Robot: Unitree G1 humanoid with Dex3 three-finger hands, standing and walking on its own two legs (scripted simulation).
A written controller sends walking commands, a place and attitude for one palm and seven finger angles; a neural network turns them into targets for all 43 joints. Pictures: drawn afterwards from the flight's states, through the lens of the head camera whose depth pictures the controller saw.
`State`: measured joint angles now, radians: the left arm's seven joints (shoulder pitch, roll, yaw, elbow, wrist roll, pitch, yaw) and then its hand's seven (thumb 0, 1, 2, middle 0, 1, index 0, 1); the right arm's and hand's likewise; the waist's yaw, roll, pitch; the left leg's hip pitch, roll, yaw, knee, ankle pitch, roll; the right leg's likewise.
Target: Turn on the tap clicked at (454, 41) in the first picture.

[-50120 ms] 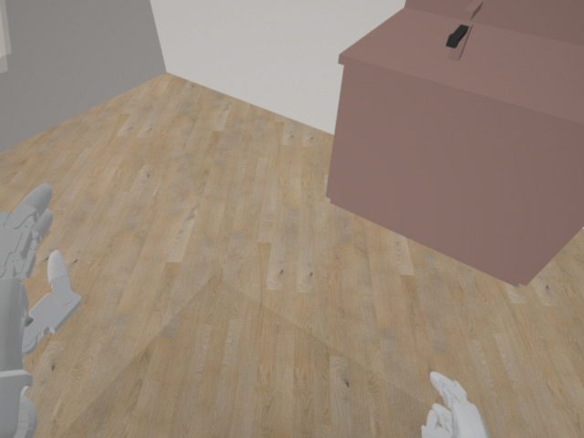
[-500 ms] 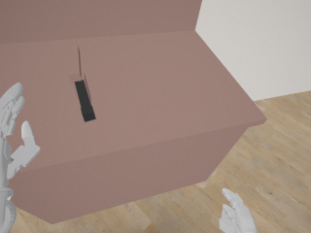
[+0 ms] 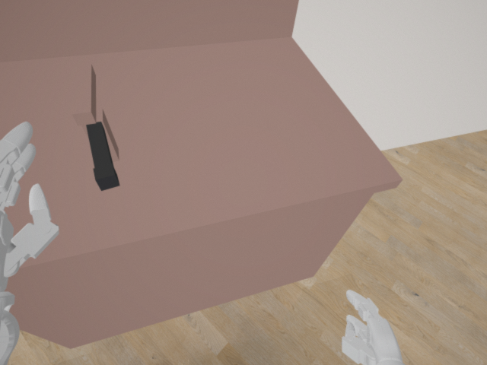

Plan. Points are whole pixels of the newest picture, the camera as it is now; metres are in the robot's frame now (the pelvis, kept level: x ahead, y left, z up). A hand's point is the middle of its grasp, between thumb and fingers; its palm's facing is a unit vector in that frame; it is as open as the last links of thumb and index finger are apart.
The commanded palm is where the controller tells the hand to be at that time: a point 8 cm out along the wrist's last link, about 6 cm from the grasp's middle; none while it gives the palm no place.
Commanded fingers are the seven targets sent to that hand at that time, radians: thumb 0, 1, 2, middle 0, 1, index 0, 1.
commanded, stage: shuffle to correct the standing spot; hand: left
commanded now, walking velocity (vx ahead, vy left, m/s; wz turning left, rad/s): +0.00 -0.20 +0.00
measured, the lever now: (106, 177) +0.36 +0.25 +0.09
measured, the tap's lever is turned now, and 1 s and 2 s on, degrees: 8 8 8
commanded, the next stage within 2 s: come to a stop and stand still in 0.32 s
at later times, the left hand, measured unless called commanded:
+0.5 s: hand (108, 230) +0.23 +0.18 +0.16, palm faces +0.33 -0.84 -0.43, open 7.4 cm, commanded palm +0.16 +0.22 +0.18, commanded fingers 0.00 0.90 0.90 -0.20 -0.30 -0.20 -0.30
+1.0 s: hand (97, 244) +0.22 +0.19 +0.15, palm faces +0.28 -0.87 -0.40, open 7.4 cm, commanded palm +0.16 +0.25 +0.18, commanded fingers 0.00 0.90 0.90 -0.20 -0.30 -0.20 -0.30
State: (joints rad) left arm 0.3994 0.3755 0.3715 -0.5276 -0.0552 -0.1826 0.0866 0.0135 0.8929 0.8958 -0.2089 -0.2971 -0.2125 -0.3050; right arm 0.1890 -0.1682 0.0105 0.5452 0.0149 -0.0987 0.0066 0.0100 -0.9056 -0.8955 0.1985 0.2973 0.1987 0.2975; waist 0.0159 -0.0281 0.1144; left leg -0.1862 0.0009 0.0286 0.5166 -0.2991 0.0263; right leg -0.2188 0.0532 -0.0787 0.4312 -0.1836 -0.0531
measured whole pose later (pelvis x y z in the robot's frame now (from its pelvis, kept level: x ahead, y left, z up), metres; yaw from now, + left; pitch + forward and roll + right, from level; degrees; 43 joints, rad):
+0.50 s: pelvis +0.00 -0.06 -0.01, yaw +0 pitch -1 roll +0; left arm 0.45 0.41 0.40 -0.55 -0.07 -0.16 0.10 0.01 0.89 0.90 -0.21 -0.30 -0.21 -0.31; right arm 0.21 -0.21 -0.02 0.56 0.02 -0.09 -0.02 0.01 -0.91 -0.90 0.20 0.30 0.20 0.30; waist -0.01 -0.02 0.10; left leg -0.23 0.07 0.00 0.58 -0.33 -0.04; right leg -0.26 0.12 -0.11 0.48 -0.22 -0.12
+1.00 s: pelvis -0.01 -0.02 +0.00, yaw -2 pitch -1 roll -1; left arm 0.44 0.34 0.30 -0.42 -0.05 -0.22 0.08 0.01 0.89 0.90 -0.21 -0.30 -0.21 -0.30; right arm 0.21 -0.21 0.02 0.56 0.02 -0.14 -0.01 0.01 -0.91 -0.90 0.20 0.30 0.20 0.30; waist 0.00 0.03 0.04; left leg -0.25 -0.01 0.04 0.51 -0.25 0.03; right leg -0.25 0.09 -0.06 0.43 -0.17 -0.09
